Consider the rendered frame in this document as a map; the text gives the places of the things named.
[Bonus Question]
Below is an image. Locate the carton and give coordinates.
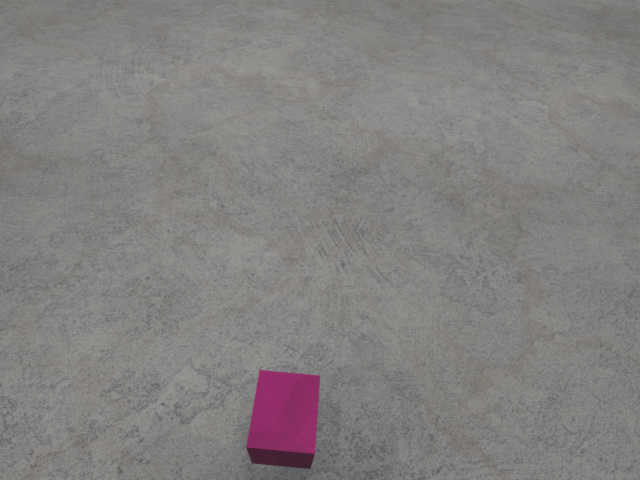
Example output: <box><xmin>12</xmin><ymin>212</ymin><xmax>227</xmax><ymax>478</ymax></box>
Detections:
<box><xmin>246</xmin><ymin>370</ymin><xmax>320</xmax><ymax>469</ymax></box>

